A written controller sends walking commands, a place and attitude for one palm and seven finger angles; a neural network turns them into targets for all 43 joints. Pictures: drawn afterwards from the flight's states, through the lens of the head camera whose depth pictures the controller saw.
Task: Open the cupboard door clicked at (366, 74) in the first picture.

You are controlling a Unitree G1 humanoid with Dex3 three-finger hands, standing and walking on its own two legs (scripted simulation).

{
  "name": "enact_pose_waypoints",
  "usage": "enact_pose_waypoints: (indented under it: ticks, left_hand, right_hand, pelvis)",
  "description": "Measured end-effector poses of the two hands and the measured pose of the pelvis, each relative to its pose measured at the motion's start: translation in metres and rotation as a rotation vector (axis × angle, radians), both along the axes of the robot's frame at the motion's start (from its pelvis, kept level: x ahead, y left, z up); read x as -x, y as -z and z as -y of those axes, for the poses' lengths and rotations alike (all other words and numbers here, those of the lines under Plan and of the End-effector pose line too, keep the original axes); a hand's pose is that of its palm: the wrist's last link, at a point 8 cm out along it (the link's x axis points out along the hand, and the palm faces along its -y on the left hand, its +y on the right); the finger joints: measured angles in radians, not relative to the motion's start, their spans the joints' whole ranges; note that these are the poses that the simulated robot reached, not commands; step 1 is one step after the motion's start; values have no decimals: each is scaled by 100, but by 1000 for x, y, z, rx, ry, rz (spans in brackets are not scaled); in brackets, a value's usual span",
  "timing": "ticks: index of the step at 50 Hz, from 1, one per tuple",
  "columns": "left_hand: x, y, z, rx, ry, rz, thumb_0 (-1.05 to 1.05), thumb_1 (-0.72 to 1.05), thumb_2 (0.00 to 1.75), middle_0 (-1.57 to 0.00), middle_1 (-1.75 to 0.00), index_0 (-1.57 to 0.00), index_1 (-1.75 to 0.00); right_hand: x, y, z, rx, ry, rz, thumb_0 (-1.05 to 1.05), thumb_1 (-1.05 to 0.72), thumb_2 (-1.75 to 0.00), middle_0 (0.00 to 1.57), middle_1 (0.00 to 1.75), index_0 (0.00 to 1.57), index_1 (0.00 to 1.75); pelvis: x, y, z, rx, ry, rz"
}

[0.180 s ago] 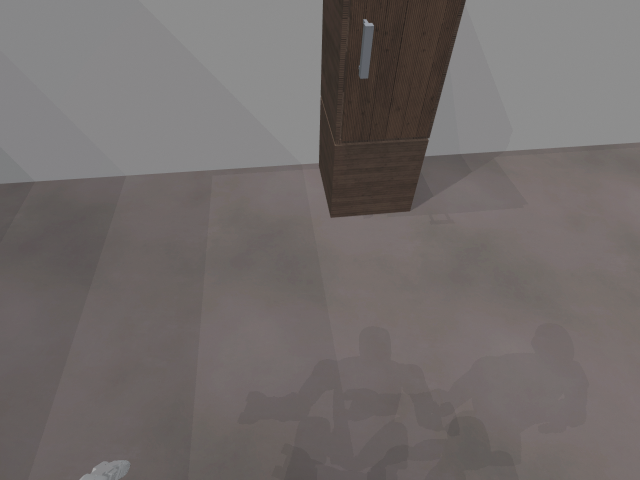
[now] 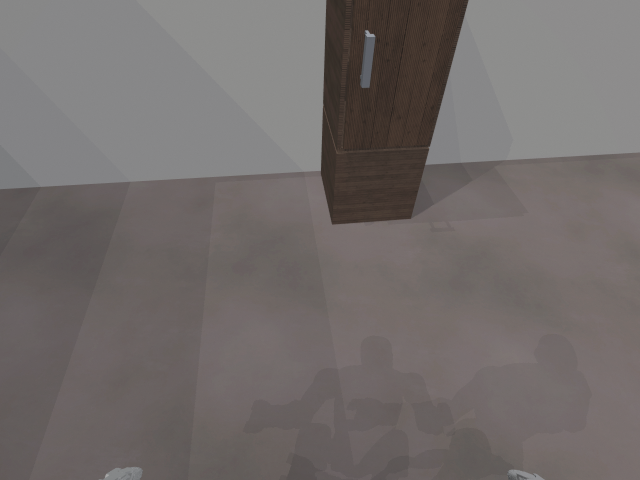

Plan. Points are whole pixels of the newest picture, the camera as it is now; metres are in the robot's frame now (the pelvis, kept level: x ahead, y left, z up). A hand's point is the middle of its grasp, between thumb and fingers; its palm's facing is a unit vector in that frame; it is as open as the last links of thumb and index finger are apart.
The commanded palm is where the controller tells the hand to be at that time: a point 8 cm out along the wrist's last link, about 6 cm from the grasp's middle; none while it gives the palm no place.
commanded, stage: stand and wait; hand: left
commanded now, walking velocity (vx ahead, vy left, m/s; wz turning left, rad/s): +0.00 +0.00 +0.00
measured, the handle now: (365, 59) +1.30 -0.06 +0.00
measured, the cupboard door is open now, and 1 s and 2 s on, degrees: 0 0 0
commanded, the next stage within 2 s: look at it before walking up in 0.64 s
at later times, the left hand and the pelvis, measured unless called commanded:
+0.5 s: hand out of the picture +0.05 +0.24 -0.15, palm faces -0.03 -0.94 -0.33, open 7.4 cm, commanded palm none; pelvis -0.01 -0.01 +0.00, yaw +0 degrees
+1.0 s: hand out of the picture +0.06 +0.23 -0.15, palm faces -0.03 -0.94 -0.33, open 7.4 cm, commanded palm none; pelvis -0.01 -0.01 +0.01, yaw +0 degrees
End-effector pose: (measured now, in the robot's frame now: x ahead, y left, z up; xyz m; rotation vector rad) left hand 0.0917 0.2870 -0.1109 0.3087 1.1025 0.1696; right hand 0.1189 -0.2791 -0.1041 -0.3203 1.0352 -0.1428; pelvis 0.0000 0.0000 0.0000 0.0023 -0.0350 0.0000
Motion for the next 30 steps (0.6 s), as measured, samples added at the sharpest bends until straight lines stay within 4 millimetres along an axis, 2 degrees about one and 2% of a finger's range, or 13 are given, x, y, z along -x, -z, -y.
enact_pose_waypoints:
  ticks: [5,16,23,30]
  left_hand:
    - [14,4,5,10,-8,-32,0,90,90,-20,-30,-20,-30]
    - [43,9,4,7,-31,-120,0,90,89,-20,-30,-20,-30]
    - [45,7,2,-4,-34,-129,0,90,90,-20,-30,-20,-30]
    - [39,3,3,-11,-27,-106,0,90,90,-20,-30,-20,-30]
  right_hand:
    - [10,1,4,1,8,-29,0,-90,-89,21,30,20,30]
    - [51,7,18,21,52,-147,0,-90,-89,21,30,20,30]
    - [66,10,22,20,72,-180,0,-90,-89,21,30,20,30]
    - [67,10,22,11,75,-175,0,-90,-89,21,30,20,30]
  pelvis:
    - [4,-2,3,0,0,0]
    - [9,-4,7,2,0,-2]
    - [11,-5,8,2,2,3]
    - [13,-5,10,1,4,5]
